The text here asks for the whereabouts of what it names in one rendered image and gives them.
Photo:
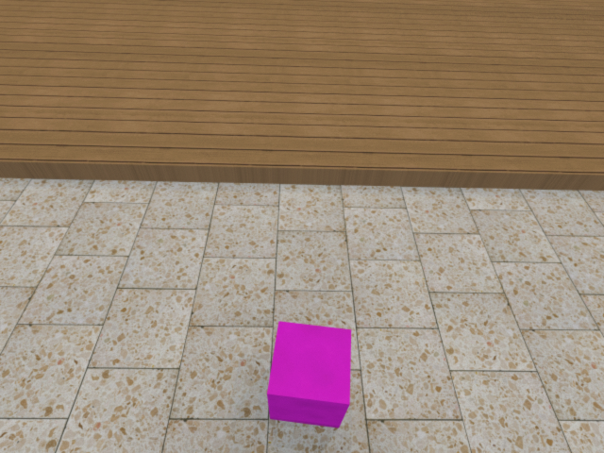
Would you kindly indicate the carton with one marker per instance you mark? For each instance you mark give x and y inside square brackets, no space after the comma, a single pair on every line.
[310,375]

